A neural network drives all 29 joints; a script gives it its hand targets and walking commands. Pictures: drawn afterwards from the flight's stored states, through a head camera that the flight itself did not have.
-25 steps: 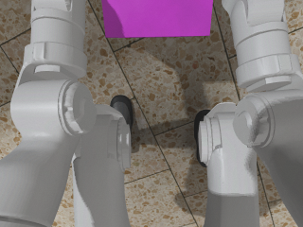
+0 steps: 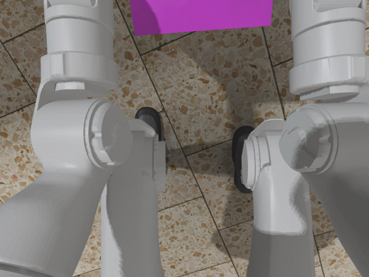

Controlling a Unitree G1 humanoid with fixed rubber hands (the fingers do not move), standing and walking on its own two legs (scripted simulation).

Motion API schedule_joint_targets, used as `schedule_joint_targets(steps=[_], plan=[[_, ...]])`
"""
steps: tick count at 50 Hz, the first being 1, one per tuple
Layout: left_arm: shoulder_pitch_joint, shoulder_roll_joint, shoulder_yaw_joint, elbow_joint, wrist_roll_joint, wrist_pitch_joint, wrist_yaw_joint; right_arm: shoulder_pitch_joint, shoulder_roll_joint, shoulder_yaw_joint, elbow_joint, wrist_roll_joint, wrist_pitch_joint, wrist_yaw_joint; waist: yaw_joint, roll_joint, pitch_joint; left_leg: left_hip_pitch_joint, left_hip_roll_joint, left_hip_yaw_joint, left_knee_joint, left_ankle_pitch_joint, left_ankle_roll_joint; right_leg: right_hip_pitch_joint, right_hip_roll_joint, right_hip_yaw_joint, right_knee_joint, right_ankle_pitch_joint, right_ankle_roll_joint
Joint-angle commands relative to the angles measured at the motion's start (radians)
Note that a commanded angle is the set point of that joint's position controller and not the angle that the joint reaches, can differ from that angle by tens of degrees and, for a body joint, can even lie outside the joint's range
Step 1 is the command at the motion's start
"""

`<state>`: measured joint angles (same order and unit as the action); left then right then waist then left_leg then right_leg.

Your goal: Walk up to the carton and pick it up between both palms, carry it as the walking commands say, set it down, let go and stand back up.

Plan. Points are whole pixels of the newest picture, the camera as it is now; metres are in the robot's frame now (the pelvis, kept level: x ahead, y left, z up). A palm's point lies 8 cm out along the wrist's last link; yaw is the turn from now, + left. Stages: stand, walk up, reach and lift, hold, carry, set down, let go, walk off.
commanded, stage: reach and lift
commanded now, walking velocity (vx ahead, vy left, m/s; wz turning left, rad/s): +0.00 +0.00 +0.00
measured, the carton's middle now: out of the picture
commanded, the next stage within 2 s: none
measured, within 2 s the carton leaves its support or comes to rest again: neither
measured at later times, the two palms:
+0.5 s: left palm out of the picture +0.55 +0.17 -0.09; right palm out of the picture +0.56 -0.08 -0.09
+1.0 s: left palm out of the picture +0.53 +0.17 -0.03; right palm out of the picture +0.55 -0.08 -0.02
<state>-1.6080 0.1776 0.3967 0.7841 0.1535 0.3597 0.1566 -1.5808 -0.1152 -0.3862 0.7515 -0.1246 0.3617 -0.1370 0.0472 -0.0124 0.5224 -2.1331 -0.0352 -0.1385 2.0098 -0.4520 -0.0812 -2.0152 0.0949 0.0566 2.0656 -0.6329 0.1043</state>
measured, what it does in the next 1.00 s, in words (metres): rises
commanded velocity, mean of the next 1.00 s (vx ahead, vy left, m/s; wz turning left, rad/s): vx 0.00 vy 0.00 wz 0.00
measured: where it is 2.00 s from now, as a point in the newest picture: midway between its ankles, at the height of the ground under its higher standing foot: (197, 162)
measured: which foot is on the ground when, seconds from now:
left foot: down 0.00-1.00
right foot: down 0.00-1.00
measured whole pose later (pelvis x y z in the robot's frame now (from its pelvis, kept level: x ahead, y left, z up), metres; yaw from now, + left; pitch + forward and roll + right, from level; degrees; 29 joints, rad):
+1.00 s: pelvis -0.02 +0.00 +0.08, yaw +2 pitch +27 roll -3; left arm -1.44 0.06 0.46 0.54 0.19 0.46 0.14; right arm -1.43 -0.02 -0.43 0.55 -0.18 0.46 -0.10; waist 0.03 0.01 0.52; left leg -1.82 -0.03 -0.13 1.74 -0.39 -0.07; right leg -1.72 0.07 0.06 1.80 -0.55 0.09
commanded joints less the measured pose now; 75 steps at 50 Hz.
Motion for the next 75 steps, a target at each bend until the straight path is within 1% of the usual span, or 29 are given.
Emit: schedule_joint_targets(steps=[1, 4, 5, 6, 8, 10, 12, 13, 14, 15, 16, 19, 23, 31, 33, 34, 36, 37, 44, 45, 50, 55, 57, 58, 59, 61, 65, 67, 75], plan=[[-0.548, -1.03, -0.508, -0.08, -0.167, -0.001, -0.377, -0.665, 0.956, 0.446, -0.121, 0.176, -0.048, 0.317, -0.03, 0.077, -2.028, 1.021, -0.074, 0.25, -0.095, 0.353, 0.031, 0.387, 0.088, -0.223, -0.199, 0.31, -0.067], [-0.566, -1.047, -0.563, -0.157, -0.202, 0.001, -0.363, -0.685, 0.958, 0.493, -0.188, 0.207, -0.044, 0.315, -0.035, 0.078, -2.19, 1.135, -0.078, 0.246, -0.091, 0.444, 0.027, 0.448, 0.092, -0.225, -0.196, 0.373, -0.064], [-0.548, -1.055, -0.565, -0.15, -0.201, 0.007, -0.358, -0.701, 0.962, 0.511, -0.203, 0.218, -0.042, 0.313, -0.015, 0.077, -2.208, 1.147, -0.079, 0.248, -0.094, 0.458, 0.027, 0.459, 0.093, -0.218, -0.202, 0.378, -0.063], [-0.53, -1.066, -0.568, -0.148, -0.205, 0.013, -0.354, -0.721, 0.966, 0.533, -0.246, 0.229, -0.041, 0.312, -0.011, 0.068, -2.236, 1.167, -0.082, 0.245, -0.099, 0.477, 0.03, 0.476, 0.094, -0.218, -0.205, 0.39, -0.061], [-0.492, -1.088, -0.568, -0.118, -0.2, 0.028, -0.351, -0.739, 0.976, 0.565, -0.272, 0.239, -0.034, 0.309, 0.0, 0.042, -2.235, 1.152, -0.085, 0.247, -0.113, 0.458, 0.036, 0.502, 0.097, -0.216, -0.222, 0.379, -0.059], [-0.459, -1.105, -0.556, -0.084, -0.189, 0.036, -0.355, -0.725, 0.984, 0.565, -0.262, 0.228, -0.027, 0.307, 0.002, 0.024, -2.175, 1.096, -0.087, 0.251, -0.131, 0.412, 0.041, 0.508, 0.098, -0.207, -0.243, 0.351, -0.059], [-0.467, -1.117, -0.554, -0.096, -0.19, 0.039, -0.362, -0.707, 1.002, 0.557, -0.259, 0.215, -0.018, 0.304, -0.014, 0.008, -2.17, 1.058, -0.091, 0.251, -0.147, 0.377, 0.045, 0.538, 0.1, -0.2, -0.261, 0.341, -0.058], [-0.48, -1.114, -0.556, -0.106, -0.191, 0.039, -0.365, -0.689, 1.011, 0.551, -0.245, 0.21, -0.014, 0.303, -0.018, 0.009, -2.164, 1.048, -0.09, 0.253, -0.153, 0.366, 0.045, 0.54, 0.099, -0.195, -0.27, 0.341, -0.059], [-0.492, -1.118, -0.559, -0.117, -0.195, 0.039, -0.368, -0.676, 1.016, 0.54, -0.237, 0.202, -0.013, 0.302, -0.032, 0.012, -2.168, 1.042, -0.092, 0.252, -0.159, 0.353, 0.044, 0.547, 0.099, -0.194, -0.277, 0.337, -0.06], [-0.503, -1.11, -0.557, -0.12, -0.194, 0.038, -0.369, -0.666, 1.023, 0.531, -0.224, 0.197, -0.01, 0.301, -0.025, 0.017, -2.158, 1.03, -0.091, 0.255, -0.163, 0.344, 0.045, 0.541, 0.098, -0.186, -0.285, 0.333, -0.062], [-0.522, -1.105, -0.563, -0.133, -0.194, 0.038, -0.37, -0.661, 1.028, 0.522, -0.215, 0.193, -0.008, 0.3, -0.034, 0.027, -2.161, 1.036, -0.091, 0.253, -0.172, 0.329, 0.043, 0.545, 0.097, -0.187, -0.293, 0.324, -0.063], [-0.543, -1.104, -0.568, -0.149, -0.189, 0.039, -0.37, -0.651, 1.032, 0.506, -0.2, 0.18, -0.006, 0.301, -0.036, 0.047, -2.168, 1.051, -0.092, 0.253, -0.194, 0.297, 0.039, 0.543, 0.096, -0.185, -0.313, 0.295, -0.067], [-0.532, -1.101, -0.544, -0.122, -0.168, 0.051, -0.367, -0.671, 1.037, 0.494, -0.192, 0.174, 0.006, 0.308, -0.024, 0.055, -2.151, 1.048, -0.094, 0.257, -0.222, 0.242, 0.042, 0.534, 0.094, -0.183, -0.344, 0.241, -0.068], [-0.511, -1.138, -0.544, -0.13, -0.165, 0.077, -0.362, -0.679, 1.074, 0.524, -0.223, 0.177, 0.035, 0.322, -0.017, 0.035, -2.273, 1.127, -0.103, 0.253, -0.265, 0.261, 0.044, 0.586, 0.099, -0.187, -0.387, 0.245, -0.061], [-0.506, -1.15, -0.563, -0.16, -0.177, 0.084, -0.359, -0.685, 1.083, 0.551, -0.264, 0.19, 0.04, 0.323, -0.017, 0.03, -2.343, 1.173, -0.107, 0.247, -0.275, 0.295, 0.043, 0.619, 0.102, -0.189, -0.391, 0.278, -0.059], [-0.508, -1.154, -0.563, -0.164, -0.18, 0.087, -0.358, -0.682, 1.091, 0.553, -0.257, 0.193, 0.044, 0.324, -0.017, 0.033, -2.354, 1.186, -0.109, 0.245, -0.281, 0.297, 0.043, 0.624, 0.1, -0.188, -0.396, 0.277, -0.059], [-0.503, -1.163, -0.566, -0.164, -0.177, 0.089, -0.357, -0.65, 1.097, 0.538, -0.225, 0.179, 0.05, 0.326, -0.03, 0.032, -2.317, 1.176, -0.11, 0.244, -0.293, 0.281, 0.041, 0.599, 0.101, -0.186, -0.411, 0.261, -0.061], [-0.506, -1.169, -0.586, -0.194, -0.18, 0.09, -0.357, -0.641, 1.11, 0.546, -0.247, 0.184, 0.05, 0.327, -0.029, 0.041, -2.355, 1.198, -0.112, 0.244, -0.3, 0.3, 0.039, 0.622, 0.104, -0.184, -0.416, 0.285, -0.061], [-0.47, -1.205, -0.609, -0.191, -0.184, 0.102, -0.355, -0.632, 1.105, 0.555, -0.261, 0.183, 0.054, 0.328, -0.052, 0.068, -2.362, 1.246, -0.113, 0.231, -0.339, 0.292, 0.033, 0.641, 0.102, -0.178, -0.454, 0.278, -0.064], [-0.465, -1.206, -0.601, -0.177, -0.18, 0.103, -0.356, -0.62, 1.105, 0.545, -0.24, 0.172, 0.056, 0.328, -0.058, 0.061, -2.333, 1.23, -0.113, 0.231, -0.344, 0.28, 0.033, 0.636, 0.101, -0.175, -0.466, 0.267, -0.066], [-0.47, -1.225, -0.625, -0.21, -0.189, 0.109, -0.351, -0.609, 1.116, 0.558, -0.259, 0.175, 0.06, 0.332, -0.073, 0.069, -2.367, 1.287, -0.114, 0.218, -0.379, 0.264, 0.03, 0.667, 0.102, -0.174, -0.494, 0.258, -0.068], [-0.454, -1.237, -0.628, -0.203, -0.186, 0.115, -0.347, -0.606, 1.133, 0.565, -0.257, 0.18, 0.064, 0.334, -0.059, 0.071, -2.35, 1.304, -0.116, 0.218, -0.412, 0.235, 0.032, 0.692, 0.103, -0.165, -0.525, 0.233, -0.069], [-0.449, -1.233, -0.63, -0.217, -0.187, 0.115, -0.345, -0.6, 1.144, 0.578, -0.264, 0.185, 0.068, 0.336, -0.06, 0.054, -2.363, 1.329, -0.115, 0.21, -0.424, 0.239, 0.036, 0.707, 0.102, -0.168, -0.533, 0.237, -0.065], [-0.444, -1.233, -0.625, -0.21, -0.188, 0.116, -0.346, -0.592, 1.149, 0.577, -0.256, 0.182, 0.07, 0.336, -0.051, 0.05, -2.355, 1.315, -0.116, 0.217, -0.429, 0.237, 0.038, 0.723, 0.102, -0.161, -0.543, 0.233, -0.064], [-0.434, -1.242, -0.629, -0.207, -0.186, 0.116, -0.346, -0.58, 1.15, 0.575, -0.253, 0.179, 0.07, 0.335, -0.058, 0.051, -2.353, 1.319, -0.115, 0.214, -0.435, 0.236, 0.038, 0.728, 0.102, -0.162, -0.547, 0.238, -0.065], [-0.419, -1.252, -0.624, -0.197, -0.184, 0.117, -0.347, -0.577, 1.164, 0.581, -0.256, 0.182, 0.07, 0.335, -0.047, 0.047, -2.35, 1.323, -0.117, 0.216, -0.448, 0.233, 0.041, 0.749, 0.101, -0.157, -0.561, 0.238, -0.063], [-0.407, -1.258, -0.644, -0.212, -0.191, 0.118, -0.35, -0.551, 1.181, 0.596, -0.266, 0.187, 0.072, 0.333, -0.043, 0.048, -2.368, 1.344, -0.119, 0.215, -0.467, 0.241, 0.042, 0.792, 0.102, -0.148, -0.583, 0.247, -0.063], [-0.401, -1.255, -0.655, -0.227, -0.197, 0.117, -0.35, -0.55, 1.19, 0.616, -0.284, 0.192, 0.073, 0.331, -0.04, 0.032, -2.378, 1.357, -0.12, 0.209, -0.478, 0.25, 0.045, 0.814, 0.103, -0.147, -0.589, 0.258, -0.06], [-0.358, -1.279, -0.688, -0.245, -0.202, 0.116, -0.348, -0.498, 1.209, 0.639, -0.3, 0.198, 0.069, 0.324, -0.047, 0.042, -2.379, 1.426, -0.121, 0.198, -0.529, 0.256, 0.044, 0.883, 0.103, -0.133, -0.64, 0.273, -0.06]])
